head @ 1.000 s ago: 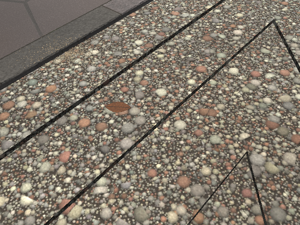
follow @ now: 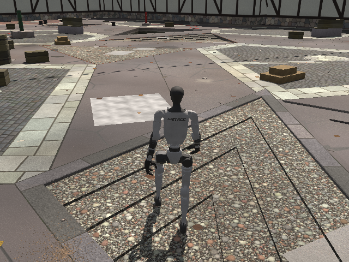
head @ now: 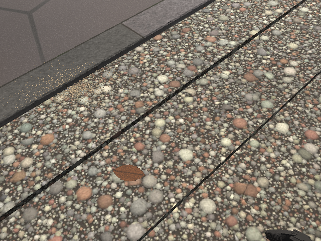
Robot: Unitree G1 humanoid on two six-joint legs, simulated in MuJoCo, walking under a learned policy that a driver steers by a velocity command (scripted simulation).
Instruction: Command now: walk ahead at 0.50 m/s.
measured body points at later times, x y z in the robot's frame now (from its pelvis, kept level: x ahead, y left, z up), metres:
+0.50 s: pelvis +0.28 +0.04 +0.03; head +0.29 +0.04 +0.48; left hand +0.47 +0.29 -0.06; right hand +0.29 -0.23 -0.10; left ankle +0.24 +0.12 -0.71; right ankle +0.45 -0.15 -0.64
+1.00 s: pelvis +0.56 -0.04 +0.03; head +0.58 -0.05 +0.48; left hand +0.59 +0.23 -0.09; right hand +0.71 -0.30 -0.08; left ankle +0.65 +0.14 -0.61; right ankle +0.54 -0.12 -0.71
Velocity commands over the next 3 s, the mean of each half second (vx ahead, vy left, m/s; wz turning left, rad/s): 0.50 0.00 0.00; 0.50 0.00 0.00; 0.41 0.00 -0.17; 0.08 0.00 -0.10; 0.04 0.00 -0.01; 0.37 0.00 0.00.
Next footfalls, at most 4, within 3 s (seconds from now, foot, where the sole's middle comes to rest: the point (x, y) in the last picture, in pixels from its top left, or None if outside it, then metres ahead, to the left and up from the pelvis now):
0.14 left None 0.28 0.12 -0.75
0.70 right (218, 217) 0.58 -0.12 -0.75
1.24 left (170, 140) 0.93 0.10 -0.72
1.68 right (221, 141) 0.94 -0.14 -0.72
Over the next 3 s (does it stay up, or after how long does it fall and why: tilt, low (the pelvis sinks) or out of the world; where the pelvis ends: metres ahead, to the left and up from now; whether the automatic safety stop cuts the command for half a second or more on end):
stays up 1.08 -0.07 0.04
